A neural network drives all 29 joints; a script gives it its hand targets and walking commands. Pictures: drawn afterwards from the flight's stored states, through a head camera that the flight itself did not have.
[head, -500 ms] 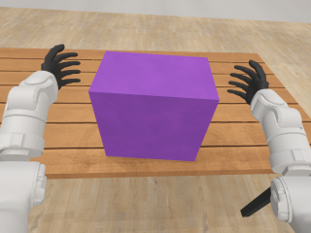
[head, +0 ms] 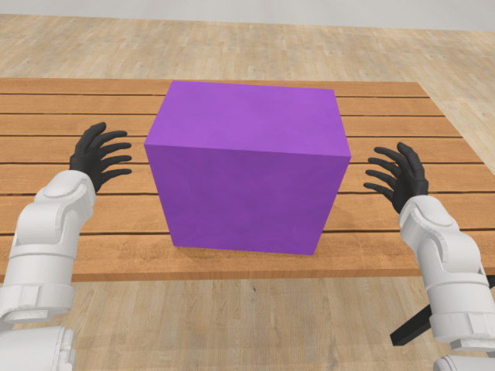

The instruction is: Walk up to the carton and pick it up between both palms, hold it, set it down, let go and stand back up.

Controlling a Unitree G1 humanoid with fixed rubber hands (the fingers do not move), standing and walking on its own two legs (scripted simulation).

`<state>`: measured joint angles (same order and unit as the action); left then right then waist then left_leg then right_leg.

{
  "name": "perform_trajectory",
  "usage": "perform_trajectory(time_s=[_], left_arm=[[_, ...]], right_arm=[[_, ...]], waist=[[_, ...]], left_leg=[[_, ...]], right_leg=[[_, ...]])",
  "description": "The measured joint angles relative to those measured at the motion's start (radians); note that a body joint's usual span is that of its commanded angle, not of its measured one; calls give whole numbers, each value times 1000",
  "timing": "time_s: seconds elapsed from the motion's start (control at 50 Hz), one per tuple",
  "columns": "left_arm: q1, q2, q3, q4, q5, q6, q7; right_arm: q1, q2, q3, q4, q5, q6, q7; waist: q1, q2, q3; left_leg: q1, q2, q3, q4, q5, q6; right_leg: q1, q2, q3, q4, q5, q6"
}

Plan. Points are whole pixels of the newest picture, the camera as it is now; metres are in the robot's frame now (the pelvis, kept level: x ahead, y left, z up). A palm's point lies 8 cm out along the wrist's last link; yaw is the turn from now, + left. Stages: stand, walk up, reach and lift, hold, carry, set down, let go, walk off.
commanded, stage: set down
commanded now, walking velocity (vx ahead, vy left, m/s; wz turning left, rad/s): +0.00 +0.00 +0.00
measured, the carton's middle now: (247, 173) +0.45 -0.01 +0.07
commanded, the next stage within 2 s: none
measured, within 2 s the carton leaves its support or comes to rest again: neither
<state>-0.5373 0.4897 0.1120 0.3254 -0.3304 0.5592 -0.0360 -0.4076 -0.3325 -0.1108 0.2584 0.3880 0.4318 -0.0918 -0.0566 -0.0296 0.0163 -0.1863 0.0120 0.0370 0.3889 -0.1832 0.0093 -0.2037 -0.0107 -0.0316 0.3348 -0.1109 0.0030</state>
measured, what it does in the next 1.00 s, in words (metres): stands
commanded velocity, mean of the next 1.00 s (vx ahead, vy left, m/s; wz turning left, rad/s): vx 0.00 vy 0.00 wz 0.00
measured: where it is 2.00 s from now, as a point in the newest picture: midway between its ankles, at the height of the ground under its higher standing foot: outside the picture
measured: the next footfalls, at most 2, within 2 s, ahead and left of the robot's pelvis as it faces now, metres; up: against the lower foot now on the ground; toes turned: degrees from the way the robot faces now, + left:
none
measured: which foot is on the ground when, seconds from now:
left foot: down 0.00-1.00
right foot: down 0.00-1.00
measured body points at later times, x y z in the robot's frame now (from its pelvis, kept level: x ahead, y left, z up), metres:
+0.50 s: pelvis +0.02 +0.00 +0.00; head +0.02 +0.01 +0.45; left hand +0.33 +0.24 +0.09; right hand +0.29 -0.24 +0.09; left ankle +0.02 +0.11 -0.75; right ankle +0.04 -0.12 -0.75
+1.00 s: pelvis +0.04 +0.00 +0.00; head +0.05 +0.01 +0.45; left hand +0.26 +0.25 +0.04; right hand +0.24 -0.23 +0.04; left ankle +0.02 +0.11 -0.75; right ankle +0.04 -0.12 -0.75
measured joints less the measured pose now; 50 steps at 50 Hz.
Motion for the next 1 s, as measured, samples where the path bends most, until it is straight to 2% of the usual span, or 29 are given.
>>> perform_trajectory(time_s=[0.32, 0.64, 0.8, 1.0], left_arm=[[295, -71, 27, -225, 9, -73, -2], [566, -109, 19, -366, 27, -205, -11], [691, -104, -20, -401, 9, -297, -1], [799, -110, -56, -367, 30, -435, -13]], right_arm=[[292, 55, -10, -267, -47, -40, -13], [579, 74, 5, -446, -75, -104, -1], [691, 85, 5, -481, -92, -156, 14], [782, 102, 29, -428, -113, -260, 19]], waist=[[30, 11, 31], [54, 22, 39], [66, 27, 36], [76, 31, 45]], left_leg=[[43, 2, 11, -11, -14, -2], [91, 8, 20, -37, -28, -4], [90, 8, 17, -33, -39, -4], [101, 8, 7, -16, -55, -4]], right_leg=[[33, 3, 12, 0, -16, 0], [79, 10, 21, -30, -25, -1], [80, 10, 19, -28, -36, 0], [102, 10, 9, -27, -47, 2]])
